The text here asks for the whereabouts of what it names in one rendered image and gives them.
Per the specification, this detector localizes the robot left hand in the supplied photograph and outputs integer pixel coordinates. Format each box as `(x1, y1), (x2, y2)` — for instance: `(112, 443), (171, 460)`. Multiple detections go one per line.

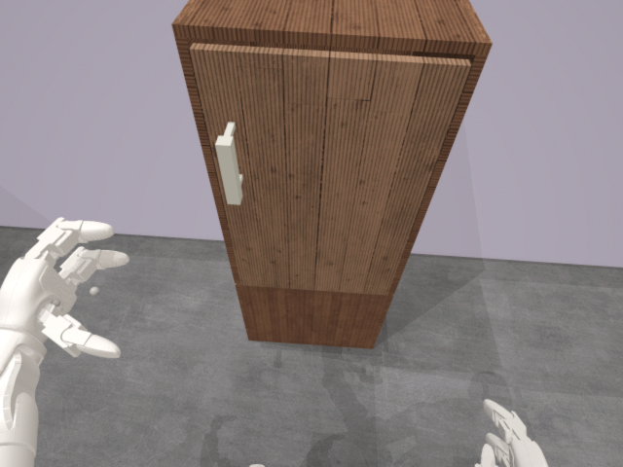
(0, 217), (129, 358)

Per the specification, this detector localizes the handle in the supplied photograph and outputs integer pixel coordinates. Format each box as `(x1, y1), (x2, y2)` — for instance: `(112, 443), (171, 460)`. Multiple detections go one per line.
(215, 122), (243, 205)

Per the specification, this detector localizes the robot left forearm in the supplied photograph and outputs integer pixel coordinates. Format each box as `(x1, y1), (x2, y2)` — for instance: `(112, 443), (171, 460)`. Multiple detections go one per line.
(0, 328), (47, 467)

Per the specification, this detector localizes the robot right hand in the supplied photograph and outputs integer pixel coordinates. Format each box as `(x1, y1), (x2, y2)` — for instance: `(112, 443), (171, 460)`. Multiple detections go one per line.
(475, 399), (548, 467)

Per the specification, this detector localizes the cupboard door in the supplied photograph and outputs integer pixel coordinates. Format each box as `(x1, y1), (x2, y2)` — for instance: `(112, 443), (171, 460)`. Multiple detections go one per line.
(188, 43), (472, 296)

